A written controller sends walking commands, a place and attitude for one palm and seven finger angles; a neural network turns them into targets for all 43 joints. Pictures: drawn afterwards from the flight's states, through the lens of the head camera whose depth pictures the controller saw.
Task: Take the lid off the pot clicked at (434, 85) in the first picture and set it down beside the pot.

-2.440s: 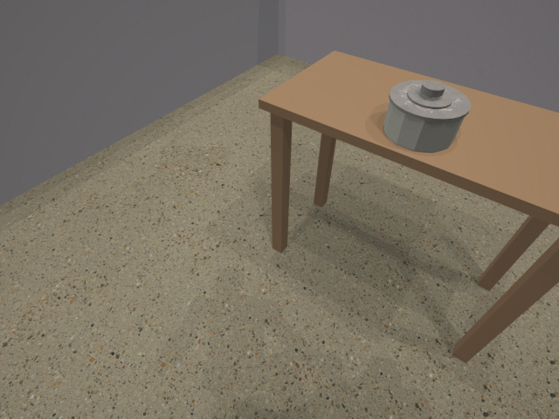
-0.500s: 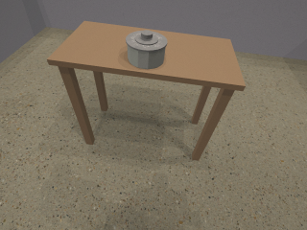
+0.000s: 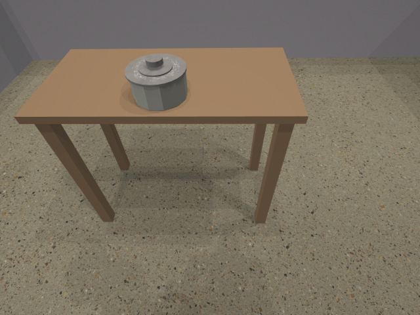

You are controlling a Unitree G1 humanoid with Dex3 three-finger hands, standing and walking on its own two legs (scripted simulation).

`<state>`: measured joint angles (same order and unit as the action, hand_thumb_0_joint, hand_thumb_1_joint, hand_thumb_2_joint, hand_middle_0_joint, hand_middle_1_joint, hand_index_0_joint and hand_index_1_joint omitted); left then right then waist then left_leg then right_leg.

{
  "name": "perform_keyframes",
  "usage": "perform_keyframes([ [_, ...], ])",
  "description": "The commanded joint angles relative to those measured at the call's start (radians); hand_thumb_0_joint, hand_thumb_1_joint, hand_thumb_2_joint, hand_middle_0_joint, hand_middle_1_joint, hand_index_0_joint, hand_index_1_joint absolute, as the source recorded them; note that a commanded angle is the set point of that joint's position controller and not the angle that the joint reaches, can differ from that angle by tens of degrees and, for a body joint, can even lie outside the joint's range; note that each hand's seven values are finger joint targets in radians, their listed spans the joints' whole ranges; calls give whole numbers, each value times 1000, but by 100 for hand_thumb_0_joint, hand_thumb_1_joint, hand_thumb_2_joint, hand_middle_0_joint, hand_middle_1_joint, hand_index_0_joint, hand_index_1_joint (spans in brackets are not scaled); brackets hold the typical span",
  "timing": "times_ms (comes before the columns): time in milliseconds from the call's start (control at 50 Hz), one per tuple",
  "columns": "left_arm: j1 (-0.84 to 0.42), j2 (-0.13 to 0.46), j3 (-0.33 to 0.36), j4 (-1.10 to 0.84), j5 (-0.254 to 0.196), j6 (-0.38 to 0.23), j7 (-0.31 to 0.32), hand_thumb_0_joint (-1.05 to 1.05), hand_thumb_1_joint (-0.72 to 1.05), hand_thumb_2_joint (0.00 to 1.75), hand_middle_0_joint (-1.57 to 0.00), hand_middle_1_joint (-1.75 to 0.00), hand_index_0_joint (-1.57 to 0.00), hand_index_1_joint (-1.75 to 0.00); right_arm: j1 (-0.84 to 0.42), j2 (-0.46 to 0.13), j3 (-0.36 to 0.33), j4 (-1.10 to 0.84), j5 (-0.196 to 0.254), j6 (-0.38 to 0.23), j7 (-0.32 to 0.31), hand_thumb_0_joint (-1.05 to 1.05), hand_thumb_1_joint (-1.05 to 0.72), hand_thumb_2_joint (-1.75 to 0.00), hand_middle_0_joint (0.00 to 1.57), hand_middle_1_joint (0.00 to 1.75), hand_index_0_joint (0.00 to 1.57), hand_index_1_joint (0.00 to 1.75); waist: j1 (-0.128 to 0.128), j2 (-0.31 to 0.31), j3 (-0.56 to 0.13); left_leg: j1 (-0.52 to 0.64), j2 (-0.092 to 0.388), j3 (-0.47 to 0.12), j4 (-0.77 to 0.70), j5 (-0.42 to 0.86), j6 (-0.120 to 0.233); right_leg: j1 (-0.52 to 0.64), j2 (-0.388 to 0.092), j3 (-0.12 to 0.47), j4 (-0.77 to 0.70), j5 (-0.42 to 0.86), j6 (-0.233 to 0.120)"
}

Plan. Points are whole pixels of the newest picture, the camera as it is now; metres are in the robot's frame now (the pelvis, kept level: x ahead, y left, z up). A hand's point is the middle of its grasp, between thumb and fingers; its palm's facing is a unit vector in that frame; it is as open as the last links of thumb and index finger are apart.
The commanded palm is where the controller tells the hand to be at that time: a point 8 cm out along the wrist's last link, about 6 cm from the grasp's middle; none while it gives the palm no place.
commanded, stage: take the last steps up to it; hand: left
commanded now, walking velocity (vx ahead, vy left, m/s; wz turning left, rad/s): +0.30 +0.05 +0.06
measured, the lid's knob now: (154, 60) +0.79 +0.18 +0.10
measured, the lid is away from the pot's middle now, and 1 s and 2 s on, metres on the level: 0.00 0.00 0.00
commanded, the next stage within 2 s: come to a stop and stand still in 0.58 s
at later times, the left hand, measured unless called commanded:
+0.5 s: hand out of the picture +0.14 +0.23 -0.19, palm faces +0.09 -0.98 -0.17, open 7.4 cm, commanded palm none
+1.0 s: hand (135, 224) +0.38 +0.22 -0.17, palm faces +0.05 -0.97 -0.23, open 7.2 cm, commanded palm none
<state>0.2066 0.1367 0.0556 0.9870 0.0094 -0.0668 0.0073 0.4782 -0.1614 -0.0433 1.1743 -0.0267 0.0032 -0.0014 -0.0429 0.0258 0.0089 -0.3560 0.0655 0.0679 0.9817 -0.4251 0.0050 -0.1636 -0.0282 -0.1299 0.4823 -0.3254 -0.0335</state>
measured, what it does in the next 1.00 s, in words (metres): walks ahead: left foot, then right foot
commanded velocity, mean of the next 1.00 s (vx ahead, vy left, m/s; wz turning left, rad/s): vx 0.06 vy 0.04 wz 0.00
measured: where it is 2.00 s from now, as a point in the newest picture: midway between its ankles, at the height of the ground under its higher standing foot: outside the picture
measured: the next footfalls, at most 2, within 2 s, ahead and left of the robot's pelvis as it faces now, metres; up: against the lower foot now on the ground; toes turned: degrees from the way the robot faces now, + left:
left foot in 0.34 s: +0.28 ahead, +0.14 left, +0.00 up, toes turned +9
right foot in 0.78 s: +0.38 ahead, -0.08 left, +0.00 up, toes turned -7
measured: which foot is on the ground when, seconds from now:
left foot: up 0.00-0.32, down 0.34-0.80, up 0.82-1.00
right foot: down 0.00-0.34, up 0.36-0.76, down 0.78-1.00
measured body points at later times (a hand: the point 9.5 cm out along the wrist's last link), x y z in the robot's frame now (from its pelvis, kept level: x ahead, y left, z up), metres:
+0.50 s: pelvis +0.19 +0.06 -0.01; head +0.21 +0.07 +0.44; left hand +0.14 +0.28 -0.17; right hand +0.28 -0.17 -0.15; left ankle +0.24 +0.14 -0.74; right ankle +0.13 -0.06 -0.64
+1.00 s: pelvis +0.30 +0.04 +0.00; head +0.34 +0.03 +0.44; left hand +0.38 +0.27 -0.15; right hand +0.31 -0.18 -0.17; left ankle +0.25 +0.16 -0.68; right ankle +0.34 -0.07 -0.74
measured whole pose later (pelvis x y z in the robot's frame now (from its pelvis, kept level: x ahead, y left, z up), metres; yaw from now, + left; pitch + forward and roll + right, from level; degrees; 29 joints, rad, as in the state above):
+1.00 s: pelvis +0.30 +0.04 +0.00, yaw +1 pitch +0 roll +1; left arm 0.13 0.15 0.04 0.99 0.03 -0.01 0.05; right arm 0.23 -0.15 -0.06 1.07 -0.01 0.05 -0.03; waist -0.01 0.00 0.11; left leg -0.39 0.00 0.03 0.98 -0.55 -0.05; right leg -0.31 -0.08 -0.12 0.52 -0.21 -0.02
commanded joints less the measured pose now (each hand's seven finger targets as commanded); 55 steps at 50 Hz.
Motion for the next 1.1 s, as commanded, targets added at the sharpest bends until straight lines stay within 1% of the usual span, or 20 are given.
perform_keyframes([
  [0, 188, 101, 10, 47, 12, -4, 10, 0, 90, 90, -20, -30, -20, -30, -110, -25, -17, -110, -4, -35, 4, 0, -90, -90, 20, 30, 20, 30, 49, -100, 156, -317, 71, -23, 108, 138, -21, 63, -288, 223, -316, 191, -107],
  [60, 211, 104, -1, 56, 12, -17, 12, 0, 90, 90, -20, -30, -20, -30, -136, -10, -19, -132, -1, -23, 16, 0, -90, -90, 20, 30, 20, 30, 36, -144, 159, -302, 61, 14, 48, 217, -36, 43, -254, 129, -312, 410, -94],
  [220, 262, 166, 5, 101, 17, -19, 23, 0, 90, 90, -20, -30, -20, -30, -328, -37, -10, -222, 7, -42, 36, 0, -90, -90, 20, 30, 20, 30, 52, -178, 140, -148, -4, 88, -283, 255, 11, 124, -240, 70, -215, 695, -66],
  [240, 258, 183, 8, 103, 20, -17, 22, 0, 90, 90, -20, -30, -20, -30, -297, -48, -13, -213, 6, -46, 33, 0, -90, -90, 20, 30, 20, 30, 32, -184, 118, -64, -27, 100, -298, 227, 25, 106, -250, 67, -154, 770, -64],
  [280, 235, 194, 13, 98, 14, -14, 23, 0, 90, 90, -20, -30, -20, -30, -78, -100, -27, -155, -2, -54, 17, 0, -90, -90, 20, 30, 20, 30, -69, -143, -15, 210, -69, 91, -420, 280, 54, 78, -209, 14, 138, 804, -29],
  [300, 263, 163, 12, 93, 5, -11, 16, 0, 90, 90, -20, -30, -20, -30, 45, -185, -45, -125, -13, -58, 4, 0, -90, -90, 20, 30, 20, 30, -110, -18, -138, 441, 51, -30, -446, 347, 92, -57, -140, -9, 374, 539, 2],
  [320, 315, 99, 1, 78, -13, -7, 2, 0, 90, 90, -20, -30, -20, -30, 103, -293, -71, -118, -16, -62, -8, 0, -90, -90, 20, 30, 20, 30, -96, 254, -237, 649, 335, -451, -552, 456, 211, -340, 30, -20, 716, -172, 41],
  [340, 267, 110, -3, 44, -6, -1, 9, 0, 90, 90, -20, -30, -20, -30, 92, -322, -69, -131, 9, -50, -14, 0, -90, -90, 20, 30, 20, 30, -86, 205, -237, 590, 404, -567, -652, 430, 267, -397, 16, 104, 894, -277, 18],
  [400, 170, 92, 4, 53, 11, 10, -1, 0, 90, 90, -20, -30, -20, -30, -157, -150, -24, -183, 7, -69, -20, 0, -90, -90, 20, 30, 20, 30, 1, 44, 33, 190, 301, -307, -743, 257, 202, -427, -109, 138, 885, -54, 26],
  [460, 273, 34, -4, 80, 21, 48, -8, 0, 90, 90, -20, -30, -20, -30, -223, -105, -5, -184, 10, -83, -22, 0, -90, -90, 20, 30, 20, 30, 81, 62, 47, -2, 212, -112, -779, 293, 154, -289, -117, 102, 732, -5, 46],
  [660, 68, 52, 0, -31, 22, 54, -12, 0, 90, 90, -20, -30, -20, -30, -145, -125, -15, -162, 3, -62, -23, 0, -90, -90, 20, 30, 20, 30, 33, 70, 70, 113, 208, -122, -770, 230, 198, -247, -78, 53, 228, 51, 56],
  [720, 133, 51, -12, 7, 18, 38, 5, 0, 90, 90, -20, -30, -20, -30, -138, -96, 1, -135, 7, -54, -33, 0, -90, -90, 20, 30, 20, 30, 70, -15, -3, 165, 127, -36, -561, 527, 108, -51, -36, 34, -37, 245, 65],
  [740, 175, 106, -5, 22, 16, 28, 15, 0, 90, 90, -20, -30, -20, -30, -127, -61, 7, -129, 15, -55, -31, 0, -90, -90, 20, 30, 20, 30, 82, -110, -36, 99, 78, -19, -487, 455, 54, 71, -101, 126, -87, 479, 55],
  [760, 188, 161, -4, 32, 16, 19, 25, 0, 90, 90, -20, -30, -20, -30, -108, -38, 12, -134, 24, -50, -30, 0, -90, -90, 20, 30, 20, 30, 60, -221, -81, 18, 25, 14, -450, 230, 4, 153, -249, 283, -40, 823, -10],
  [780, 171, 201, -3, 34, 7, 25, 27, 0, 90, 90, -20, -30, -20, -30, -80, -41, 7, -125, 28, -36, -30, 0, -90, -90, 20, 30, 20, 30, 42, -201, -88, 34, -14, 26, -438, 37, -22, 129, -347, 304, -29, 982, -96],
  [800, 154, 207, -1, 26, 7, 34, 31, 0, 90, 90, -20, -30, -20, -30, -78, -26, 3, -118, 27, -22, -33, 0, -90, -90, 20, 30, 20, 30, 42, -151, -94, 48, -20, 15, -391, -26, -28, 122, -363, 283, -20, 1063, -135],
  [820, 146, 214, 8, 29, 8, 35, 39, 0, 90, 90, -20, -30, -20, -30, -91, -32, -2, -113, 25, -3, -36, 0, -90, -90, 20, 30, 20, 30, 51, -252, -118, 25, -22, 20, -299, -89, -38, 141, -346, 293, -22, 1119, -155],
  [860, 143, 210, 15, 29, 11, 45, 50, 0, 90, 90, -20, -30, -20, -30, -141, -55, -14, -129, 21, 13, -43, 0, -90, -90, 20, 30, 20, 30, 83, -246, -97, -59, -35, -30, -104, -186, -41, 156, -380, 307, -29, 1219, -201],
  [940, 74, 228, 40, -5, 17, 64, 60, 0, 90, 90, -20, -30, -20, -30, -189, -54, -30, -153, 19, 44, -35, 0, -90, -90, 20, 30, 20, 30, 77, -111, -105, -129, -47, -81, 101, -131, -54, 121, -363, 252, -47, 1038, -209],
  [1080, -40, 233, 41, -70, 30, 84, 43, 0, 90, 90, -20, -30, -20, -30, -152, -45, -29, -184, 17, 32, -17, 0, -90, -90, 20, 30, 20, 30, 24, -233, -89, 75, -54, -10, -245, 45, -53, -94, -259, 177, -60, 486, -112],
])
